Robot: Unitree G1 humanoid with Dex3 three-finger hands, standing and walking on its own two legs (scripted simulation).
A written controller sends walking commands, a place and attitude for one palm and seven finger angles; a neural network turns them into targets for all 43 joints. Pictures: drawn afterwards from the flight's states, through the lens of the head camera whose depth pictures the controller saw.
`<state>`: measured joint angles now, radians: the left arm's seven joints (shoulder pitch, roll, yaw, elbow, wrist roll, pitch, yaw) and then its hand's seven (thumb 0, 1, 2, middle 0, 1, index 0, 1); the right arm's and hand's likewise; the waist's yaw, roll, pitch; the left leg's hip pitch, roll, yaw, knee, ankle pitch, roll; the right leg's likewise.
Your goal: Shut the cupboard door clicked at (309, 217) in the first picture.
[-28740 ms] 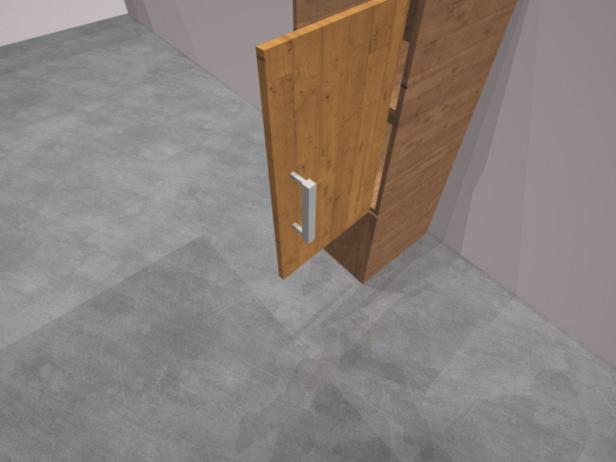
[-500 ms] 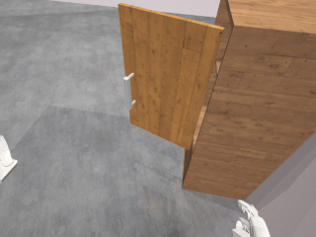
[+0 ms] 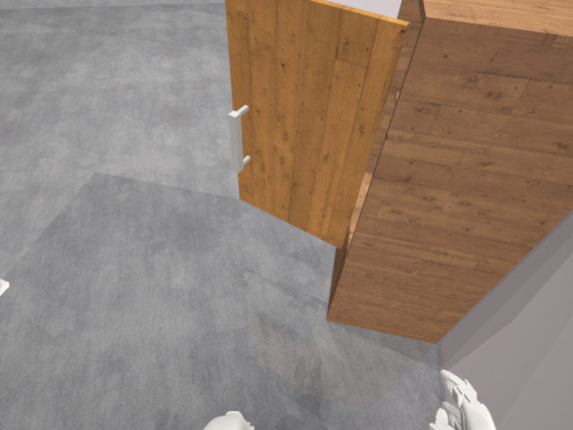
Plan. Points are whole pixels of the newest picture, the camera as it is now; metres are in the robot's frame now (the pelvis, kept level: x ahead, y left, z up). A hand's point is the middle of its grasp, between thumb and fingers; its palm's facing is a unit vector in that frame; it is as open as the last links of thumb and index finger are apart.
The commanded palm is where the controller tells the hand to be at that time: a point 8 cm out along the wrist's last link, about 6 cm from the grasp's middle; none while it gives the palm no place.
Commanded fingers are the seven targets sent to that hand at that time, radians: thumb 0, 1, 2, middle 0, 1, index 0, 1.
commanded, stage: step back with the hand held close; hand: left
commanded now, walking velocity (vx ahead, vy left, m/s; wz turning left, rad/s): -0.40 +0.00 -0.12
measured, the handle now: (241, 139) +0.76 +0.15 -0.06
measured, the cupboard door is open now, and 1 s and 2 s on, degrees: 71 71 71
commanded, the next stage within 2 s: stop stepping back and stand still in 0.58 s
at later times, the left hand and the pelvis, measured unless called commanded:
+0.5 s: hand out of the picture +0.08 +0.29 +0.20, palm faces +0.52 -0.77 -0.38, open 7.4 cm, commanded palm +0.03 +0.32 +0.21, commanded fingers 0.00 0.90 0.90 -0.20 -0.30 -0.20 -0.30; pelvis -0.11 +0.02 +0.01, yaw -1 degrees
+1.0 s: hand out of the picture -0.02 +0.30 +0.21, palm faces +0.35 -0.84 -0.41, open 7.4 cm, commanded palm -0.06 +0.33 +0.21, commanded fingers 0.00 0.90 0.90 -0.20 -0.30 -0.20 -0.30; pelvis -0.25 +0.06 +0.03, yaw -11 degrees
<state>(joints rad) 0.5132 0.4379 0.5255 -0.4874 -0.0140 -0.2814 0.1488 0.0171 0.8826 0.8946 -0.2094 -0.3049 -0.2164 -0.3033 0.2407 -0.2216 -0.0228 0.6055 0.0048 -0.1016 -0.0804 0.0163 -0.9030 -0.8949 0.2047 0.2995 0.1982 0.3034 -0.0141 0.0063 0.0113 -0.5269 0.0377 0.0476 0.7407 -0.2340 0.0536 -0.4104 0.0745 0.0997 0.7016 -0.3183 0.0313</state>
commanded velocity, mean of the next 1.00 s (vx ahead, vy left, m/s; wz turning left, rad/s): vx -0.15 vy -0.01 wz -0.09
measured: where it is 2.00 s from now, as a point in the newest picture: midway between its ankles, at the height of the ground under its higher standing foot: outside the picture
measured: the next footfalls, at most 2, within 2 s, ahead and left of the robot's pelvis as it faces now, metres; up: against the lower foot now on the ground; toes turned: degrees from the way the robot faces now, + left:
right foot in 0.44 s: -0.10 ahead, -0.13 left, +0.00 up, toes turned +3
left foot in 0.58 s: +0.01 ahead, +0.11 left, +0.00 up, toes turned +3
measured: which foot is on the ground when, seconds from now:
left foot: down 0.00-0.46, up 0.48-0.56, down 0.58-0.86, up 0.88-1.00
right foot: down 0.00-0.24, up 0.26-0.42, down 0.44-0.60, up 0.62-0.84, down 0.86-1.00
